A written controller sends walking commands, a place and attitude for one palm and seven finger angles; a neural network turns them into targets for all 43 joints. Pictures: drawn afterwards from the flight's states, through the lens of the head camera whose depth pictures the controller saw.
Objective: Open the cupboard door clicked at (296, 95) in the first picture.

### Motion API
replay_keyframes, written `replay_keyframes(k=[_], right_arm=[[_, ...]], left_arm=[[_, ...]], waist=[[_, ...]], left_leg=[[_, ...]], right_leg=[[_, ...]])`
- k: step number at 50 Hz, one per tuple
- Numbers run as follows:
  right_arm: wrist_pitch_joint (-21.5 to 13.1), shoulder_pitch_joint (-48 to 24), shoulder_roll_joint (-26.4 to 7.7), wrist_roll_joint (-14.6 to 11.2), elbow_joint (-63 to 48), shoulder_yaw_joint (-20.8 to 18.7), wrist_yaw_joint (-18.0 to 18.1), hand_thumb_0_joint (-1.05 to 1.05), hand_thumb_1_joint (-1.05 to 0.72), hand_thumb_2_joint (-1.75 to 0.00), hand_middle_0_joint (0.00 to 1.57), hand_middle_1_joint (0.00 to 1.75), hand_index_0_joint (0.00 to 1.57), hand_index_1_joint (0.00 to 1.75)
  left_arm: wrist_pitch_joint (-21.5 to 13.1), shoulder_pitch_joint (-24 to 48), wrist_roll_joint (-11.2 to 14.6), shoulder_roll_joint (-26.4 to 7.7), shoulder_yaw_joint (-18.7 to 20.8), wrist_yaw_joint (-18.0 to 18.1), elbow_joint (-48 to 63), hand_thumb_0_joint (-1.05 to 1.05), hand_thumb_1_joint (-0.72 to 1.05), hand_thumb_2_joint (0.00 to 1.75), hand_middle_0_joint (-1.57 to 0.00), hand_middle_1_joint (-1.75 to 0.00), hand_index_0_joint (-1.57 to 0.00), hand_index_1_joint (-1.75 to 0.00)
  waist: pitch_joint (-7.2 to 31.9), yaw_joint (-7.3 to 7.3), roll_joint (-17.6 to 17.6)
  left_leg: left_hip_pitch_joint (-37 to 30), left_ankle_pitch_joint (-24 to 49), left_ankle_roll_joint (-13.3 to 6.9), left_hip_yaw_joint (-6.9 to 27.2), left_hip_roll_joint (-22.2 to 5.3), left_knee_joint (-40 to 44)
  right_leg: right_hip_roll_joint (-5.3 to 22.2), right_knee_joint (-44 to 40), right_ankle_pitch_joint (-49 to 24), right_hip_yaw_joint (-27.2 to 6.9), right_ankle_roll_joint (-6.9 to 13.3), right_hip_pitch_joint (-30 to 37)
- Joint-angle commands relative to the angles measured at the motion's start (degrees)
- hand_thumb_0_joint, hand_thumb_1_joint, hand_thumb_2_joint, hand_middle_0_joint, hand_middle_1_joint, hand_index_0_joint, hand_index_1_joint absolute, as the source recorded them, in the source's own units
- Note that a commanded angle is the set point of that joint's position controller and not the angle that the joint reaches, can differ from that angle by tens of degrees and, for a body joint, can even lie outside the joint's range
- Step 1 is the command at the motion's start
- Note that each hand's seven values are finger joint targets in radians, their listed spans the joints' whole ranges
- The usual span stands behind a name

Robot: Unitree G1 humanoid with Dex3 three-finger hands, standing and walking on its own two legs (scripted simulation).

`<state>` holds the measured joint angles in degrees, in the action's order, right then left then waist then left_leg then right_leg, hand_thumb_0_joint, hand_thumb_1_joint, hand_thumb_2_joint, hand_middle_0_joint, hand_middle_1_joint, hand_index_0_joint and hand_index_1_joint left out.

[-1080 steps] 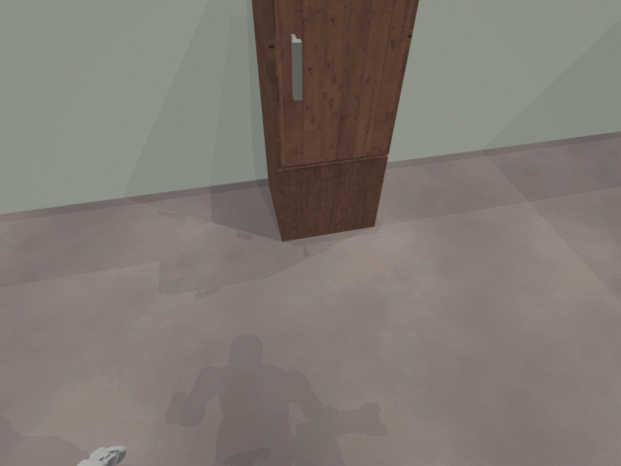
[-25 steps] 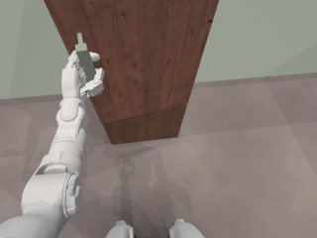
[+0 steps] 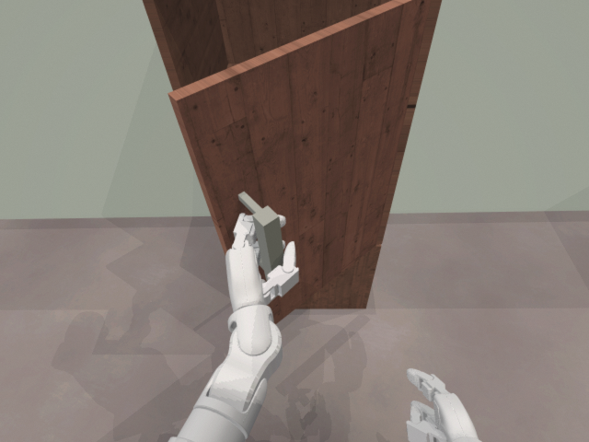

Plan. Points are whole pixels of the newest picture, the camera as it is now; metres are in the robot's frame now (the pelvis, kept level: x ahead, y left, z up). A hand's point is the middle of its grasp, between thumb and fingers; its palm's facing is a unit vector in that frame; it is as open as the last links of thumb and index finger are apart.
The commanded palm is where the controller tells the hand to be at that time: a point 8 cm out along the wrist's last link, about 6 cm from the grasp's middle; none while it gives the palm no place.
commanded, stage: pull the door open along its arc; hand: left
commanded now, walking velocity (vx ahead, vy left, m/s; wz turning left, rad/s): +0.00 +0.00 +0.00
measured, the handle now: (262, 242) +0.38 +0.05 +0.06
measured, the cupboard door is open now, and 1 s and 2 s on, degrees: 40 42 47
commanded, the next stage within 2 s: open thumb and fingers to let go in 0.10 s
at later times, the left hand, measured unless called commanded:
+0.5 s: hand (286, 276) +0.33 +0.02 +0.06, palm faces +0.35 -0.93 -0.08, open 8.2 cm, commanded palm +0.27 +0.04 +0.06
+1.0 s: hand (286, 280) +0.32 +0.02 +0.06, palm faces +0.27 -0.96 -0.06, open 15.2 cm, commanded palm +0.27 +0.05 +0.06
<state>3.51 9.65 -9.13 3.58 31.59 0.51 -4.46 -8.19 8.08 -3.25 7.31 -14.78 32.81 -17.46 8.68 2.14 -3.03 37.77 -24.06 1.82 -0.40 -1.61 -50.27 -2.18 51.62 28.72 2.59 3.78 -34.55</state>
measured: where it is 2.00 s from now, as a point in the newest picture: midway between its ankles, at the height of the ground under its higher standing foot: outside the picture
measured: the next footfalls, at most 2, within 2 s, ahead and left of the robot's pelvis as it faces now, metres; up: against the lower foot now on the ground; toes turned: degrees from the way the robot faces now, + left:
none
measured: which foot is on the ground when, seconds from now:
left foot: down 0.00-1.00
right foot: down 0.00-1.00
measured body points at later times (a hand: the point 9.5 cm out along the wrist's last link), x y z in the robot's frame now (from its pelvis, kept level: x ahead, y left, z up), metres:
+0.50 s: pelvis +0.00 -0.04 +0.00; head +0.04 -0.09 +0.45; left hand +0.30 +0.06 +0.07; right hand +0.17 -0.26 -0.13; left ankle +0.01 +0.14 -0.69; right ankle -0.03 -0.07 -0.69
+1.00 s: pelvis -0.02 -0.01 -0.01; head +0.03 -0.05 +0.44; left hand +0.30 +0.07 +0.06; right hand +0.16 -0.23 -0.12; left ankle +0.01 +0.15 -0.69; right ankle -0.03 -0.07 -0.69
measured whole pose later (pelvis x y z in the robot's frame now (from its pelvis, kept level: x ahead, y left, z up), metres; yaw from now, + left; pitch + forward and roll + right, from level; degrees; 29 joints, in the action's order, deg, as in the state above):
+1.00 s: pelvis -0.02 -0.01 -0.01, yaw +2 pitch +12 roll +2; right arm 0.6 9.8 -11.4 3.6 34.8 -0.9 -1.7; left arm -10.4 8.5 -3.4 7.3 -15.1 34.8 -18.3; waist 7.7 1.1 -3.4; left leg 40.3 -22.7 3.1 4.4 0.6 -51.2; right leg -1.6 54.2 28.9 4.4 4.9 -37.1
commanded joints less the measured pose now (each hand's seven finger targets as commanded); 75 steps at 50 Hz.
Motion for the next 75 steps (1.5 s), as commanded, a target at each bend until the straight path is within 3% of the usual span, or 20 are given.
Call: replay_keyframes(k=[1, 6, 10, 15, 26, 30, 34, 36, 39, 44, 50, 56, 57, 59, 61, 62, 67, 70, 73, 75], right_arm=[[-1.96, -4.92, -4.59, -1.09, -8.89, -1.28, 0.51, 0.0, -0.9, -0.9, 0.2, 0.3, 0.2, 0.3], [-2.37, -5.21, -4.39, -0.94, -7.27, -0.61, 0.88, 0.0, -0.9, -0.9, 0.2, 0.3, 0.2, 0.3], [-2.45, -4.63, -4.86, -0.57, -5.48, -0.81, 1.9, 0.0, -0.9, -0.9, 0.2, 0.3, 0.2, 0.3], [-2.66, -4.46, -4.61, -0.29, -5.72, -1.39, 2.31, 0.0, -0.9, -0.9, 0.2, 0.3, 0.2, 0.3], [-4.61, -2.93, -5.83, -0.36, -5.21, -2.86, 2.07, 0.0, -0.9, -0.9, 0.2, 0.3, 0.2, 0.3], [-5.33, -2.49, -5.91, -0.21, -5.15, -2.94, 2.38, 0.0, -0.9, -0.9, 0.2, 0.3, 0.2, 0.3], [-5.07, -2.21, -5.7, -0.33, -5.11, -2.81, 2.69, 0.0, -0.9, -0.9, 0.2, 0.3, 0.2, 0.3], [-5.07, -2.45, -5.67, -0.38, -4.88, -2.76, 2.79, 0.0, -0.9, -0.9, 0.2, 0.3, 0.2, 0.3], [-5.6, -2.99, -5.63, -0.28, -4.38, -2.62, 2.87, 0.0, -0.9, -0.9, 0.2, 0.3, 0.2, 0.3], [-5.78, -2.62, -5.68, -0.03, -4.73, -2.81, 2.68, 0.0, -0.9, -0.9, 0.2, 0.3, 0.2, 0.3], [-5.58, -3.34, -5.51, -0.04, -4.38, -2.49, 2.71, 0.0, -0.9, -0.9, 0.2, 0.3, 0.2, 0.3], [-5.85, -4.72, -5.21, 0.09, -3.93, -2.13, 2.16, 0.0, -0.9, -0.9, 0.2, 0.3, 0.2, 0.3], [-4.43, 0.02, -7.87, -0.3, -3.76, -2.23, 1.68, 0.0, -0.9, -0.9, 0.2, 0.3, 0.2, 0.3], [-4.97, 1.47, -7.9, -1.02, -6.6, -3.07, 2.13, 0.0, -0.9, -0.9, 0.2, 0.3, 0.2, 0.3], [-5.33, 2.15, -7.32, -1.75, -8.04, -3.06, 2.17, 0.0, -0.9, -0.9, 0.2, 0.3, 0.2, 0.3], [-5.76, 2.12, -6.86, -2.31, -8.8, -2.8, 1.99, 0.0, -0.9, -0.9, 0.2, 0.3, 0.2, 0.3], [-6.19, 0.18, -7.69, -3.6, -9.72, -2.39, 1.74, 0.0, -0.9, -0.9, 0.2, 0.3, 0.2, 0.3], [-5.66, 0.05, -8.08, -2.82, -9.95, -2.61, 1.37, 0.0, -0.9, -0.9, 0.2, 0.3, 0.2, 0.3], [-4.89, 0.04, -7.53, -2.14, -10.05, -2.72, 0.52, 0.0, -0.9, -0.9, 0.2, 0.3, 0.2, 0.3], [-4.24, -0.64, -7.56, -2.31, -10.69, -2.65, 0.18, 0.0, -0.9, -0.9, 0.2, 0.3, 0.2, 0.3]], left_arm=[[-0.94, -8.5, 0.89, 9.53, 0.9, 1.16, 21.28, 0.0, 0.9, 0.9, -0.4, -1.35, -0.4, -1.35], [0.2, -1.93, -0.81, 11.15, -2.92, 0.47, 18.67, 0.0, 0.9, 0.9, -0.4, -1.35, -0.4, -1.35], [-1.66, 11.49, -1.75, 6.21, 1.02, 1.63, 16.25, 0.0, 0.9, 0.9, -0.4, -1.35, -0.4, -1.35], [-2.09, 4.82, -0.14, 7.47, 3.32, 1.51, 13.52, 0.0, 0.55, 0.75, -0.38, -1.31, -0.38, -1.31], [-7.31, 7.34, -1.4, 8.46, -0.55, -0.21, 18.17, 0.0, -0.22, 0.42, -0.32, -1.23, -0.32, -1.23], [-7.75, 6.39, -0.84, 7.51, 0.49, -0.18, 17.53, 0.0, -0.5, 0.3, -0.3, -1.2, -0.3, -1.2], [-6.89, 5.41, -0.41, 7.04, 1.5, 0.04, 17.08, 0.0, -0.5, 0.3, -0.28, -1.1, -0.28, -1.1], [-6.72, 8.2, -0.92, 7.58, 0.74, 0.55, 17.31, 0.0, -0.5, 0.3, -0.27, -1.0, -0.27, -1.0], [-7.05, 10.45, -1.35, 8.26, 0.5, 1.32, 14.63, 0.0, -0.5, 0.3, -0.24, -0.85, -0.24, -0.85], [-6.49, 10.98, -1.46, 9.38, 0.3, 2.04, 13.26, 0.0, -0.5, 0.3, -0.2, -0.6, -0.2, -0.6], [-5.06, 14.64, -1.66, 10.08, 0.81, 3.75, 10.11, 0.0, -0.5, 0.3, -0.15, -0.3, -0.15, -0.3], [-4.28, 18.22, -1.38, 12.05, 0.84, 5.7, 6.49, 0.0, -0.5, 0.3, -0.15, -0.3, -0.15, -0.3], [-6.73, 16.99, -7.76, 7.09, -14.96, -7.86, 7.98, 0.0, -0.5, 0.3, -0.15, -0.3, -0.15, -0.3], [-13.2, 19.66, -4.14, 0.82, -9.22, -18.9, 11.97, 0.0, -0.5, 0.3, -0.15, -0.3, -0.15, -0.3], [-15.69, 18.46, -1.39, 1.47, -9.18, -24.26, 14.19, 0.0, -0.5, 0.3, -0.15, -0.3, -0.15, -0.3], [-15.98, 16.54, -0.29, 3.85, -10.39, -25.37, 13.45, 0.0, -0.5, 0.3, -0.15, -0.3, -0.15, -0.3], [-13.49, 15.7, 5.06, 6.57, -7.3, -20.14, 9.9, 0.0, -0.5, 0.3, -0.15, -0.3, -0.15, -0.3], [-13.06, 15.81, 1.51, 3.47, -4.53, -15.09, 11.1, 0.0, -0.5, 0.3, -0.15, -0.3, -0.15, -0.3], [-13.41, 13.99, -3.15, 3.44, -4.81, -11.49, 11.34, 0.0, -0.5, 0.3, -0.15, -0.3, -0.15, -0.3], [-12.9, 11.35, -3.75, 4.11, -5.45, -10.88, 10.76, 0.0, -0.5, 0.3, -0.15, -0.3, -0.15, -0.3]], waist=[[13.75, -2.93, 10.98], [6.4, 0.14, 8.68], [7.95, 1.3, 8.96], [14.23, -1.21, 12.84], [13.27, 0.46, 10.37], [14.43, 0.15, 12.3], [15.29, -0.08, 12.96], [14.67, 0.23, 10.2], [12.36, 0.79, 11.42], [15.27, 0.31, 11.59], [14.21, 0.03, 10.14], [13.58, -0.38, 8.56], [8.4, 5.32, 11.27], [17.12, 2.25, 8.15], [21.08, 1.69, 2.99], [19.46, 1.69, 2.53], [8.7, 1.79, 9.9], [10.33, 0.12, 9.2], [11.38, -0.34, 7.22], [11.4, -1.11, 5.5]], left_leg=[[-10.79, 18.8, -1.22, -0.56, 2.6, 4.01], [-10.35, 14.15, -1.25, 0.81, 3.04, 3.41], [-8.18, 12.11, -1.49, 1.97, 3.47, 2.07], [-5.19, 13.7, -1.01, 2.24, 4.09, 1.67], [-4.39, 12.16, -1.73, 3.23, 3.54, -0.02], [-3.18, 12.63, -1.68, 3.42, 3.68, -0.87], [-2.75, 13.14, -1.51, 2.95, 3.93, -0.76], [-3.52, 12.71, -1.69, 2.86, 3.89, -0.67], [-3.86, 10.52, -1.88, 3.18, 3.53, -0.56], [-4.67, 13.27, -1.84, 2.69, 3.59, -0.65], [-5.09, 11.97, -1.88, 2.35, 3.53, -0.01], [-6.19, 10.82, -1.86, 1.91, 3.12, 0.88], [-6.79, 11.66, -3.39, 1.57, 3.72, 1.25], [-7.85, 15.23, -3.88, 1.87, 4.2, -0.16], [-11.23, 17.18, -3.74, 1.53, 3.88, -0.67], [-12.06, 16.07, -3.75, 1.47, 3.68, -0.61], [-10.01, 6.66, -3.15, 3.07, 2.5, 3.52], [-9.21, 7.41, -3.03, 3.05, 2.42, 3.66], [-8.7, 8.23, -2.88, 2.89, 2.07, 2.53], [-8.6, 7.38, -2.69, 3.02, 2.07, 3.08]], right_leg=[[4.08, -11.58, -43.47, -2.88, -4.56, 17.37], [5.47, -14.27, -36.89, -4.86, -5.16, 11.51], [6.58, -13.76, -34.22, -7.52, -5.84, 9.56], [7.95, -11.77, -46.71, -9.07, -6.87, 16.53], [7.68, -10.63, -40.24, -9.03, -6.49, 11.05], [8.12, -10.33, -43.01, -9.96, -6.94, 12.4], [8.61, -9.97, -47.47, -10.15, -7.34, 14.45], [8.1, -9.84, -42.59, -9.25, -6.67, 12.17], [7.13, -10.82, -32.31, -8.14, -6.08, 7.76], [6.65, -9.3, -36.59, -6.86, -5.92, 9.13], [5.35, -9.6, -28.79, -4.84, -4.79, 6.73], [3.4, -8.68, -19.88, -1.69, -3.26, 3.31], [2.6, -7.23, -25.21, -2.78, -2.91, 0.51], [3.24, -4.4, -32.57, -3.55, -2.53, 5.45], [2.8, -3.06, -31.85, -2.62, -1.93, 4.67], [2.27, -3.52, -28.32, -1.97, -1.8, 2.89], [0.8, -7.29, -10.89, 0.52, -2.03, -1.81], [0.79, -5.45, -10.32, 0.55, -1.68, -1.74], [0.75, -3.45, -10.72, 0.67, -1.23, -3.14], [0.6, -3.4, -9.64, 0.81, -0.84, -2.61]])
